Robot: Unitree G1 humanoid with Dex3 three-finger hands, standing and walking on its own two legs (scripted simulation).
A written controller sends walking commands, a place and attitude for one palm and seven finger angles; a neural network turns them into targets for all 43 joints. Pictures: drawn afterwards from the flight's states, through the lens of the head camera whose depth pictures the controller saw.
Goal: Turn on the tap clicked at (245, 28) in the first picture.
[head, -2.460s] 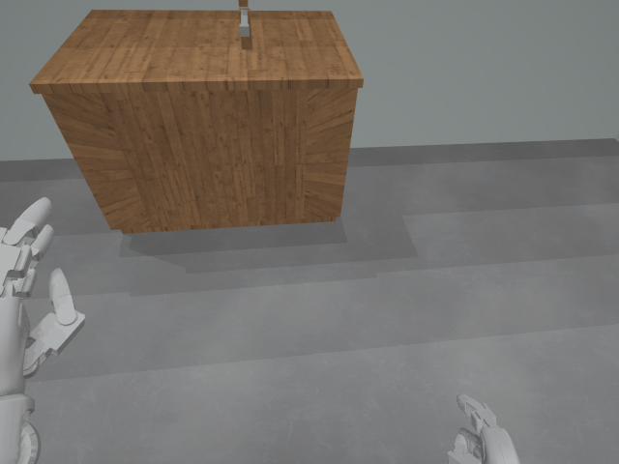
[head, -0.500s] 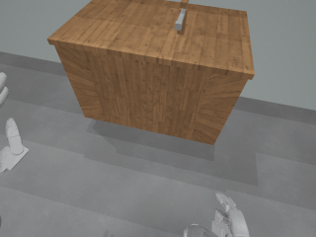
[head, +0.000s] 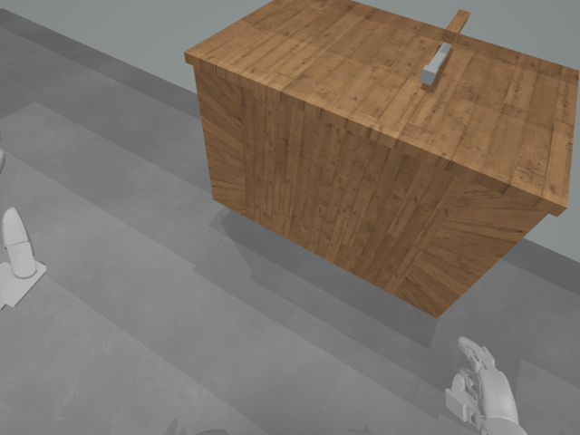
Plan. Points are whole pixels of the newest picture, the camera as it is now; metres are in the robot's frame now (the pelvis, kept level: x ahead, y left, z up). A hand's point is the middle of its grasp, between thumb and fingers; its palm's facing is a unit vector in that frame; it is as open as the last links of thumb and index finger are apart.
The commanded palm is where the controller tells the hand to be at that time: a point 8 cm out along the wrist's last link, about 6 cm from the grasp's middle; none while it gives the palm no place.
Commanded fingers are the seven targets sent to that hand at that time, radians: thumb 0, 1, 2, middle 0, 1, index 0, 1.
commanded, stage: turn to face it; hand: left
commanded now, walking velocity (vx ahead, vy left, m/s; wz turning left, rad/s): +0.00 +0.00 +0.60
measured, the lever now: (428, 75) +0.80 -0.27 +0.08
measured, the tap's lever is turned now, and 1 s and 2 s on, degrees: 0 0 0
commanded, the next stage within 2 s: take the last steps up to it in 1.70 s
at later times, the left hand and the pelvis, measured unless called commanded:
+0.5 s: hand (93, 315) +0.19 +0.18 +0.19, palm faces +0.39 -0.84 -0.37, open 7.4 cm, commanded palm +0.14 +0.23 +0.20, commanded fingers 0.00 0.90 0.90 -0.20 -0.30 -0.20 -0.30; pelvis -0.03 -0.05 +0.02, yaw -1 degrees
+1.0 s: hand (243, 321) +0.20 +0.06 +0.18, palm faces +0.04 -0.88 -0.48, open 7.4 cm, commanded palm +0.15 +0.13 +0.20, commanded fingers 0.00 0.90 0.90 -0.20 -0.30 -0.20 -0.30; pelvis -0.10 -0.07 +0.00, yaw -20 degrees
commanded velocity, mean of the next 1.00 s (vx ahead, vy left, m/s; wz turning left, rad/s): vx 0.00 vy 0.00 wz -0.56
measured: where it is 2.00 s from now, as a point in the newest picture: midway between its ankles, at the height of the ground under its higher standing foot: outside the picture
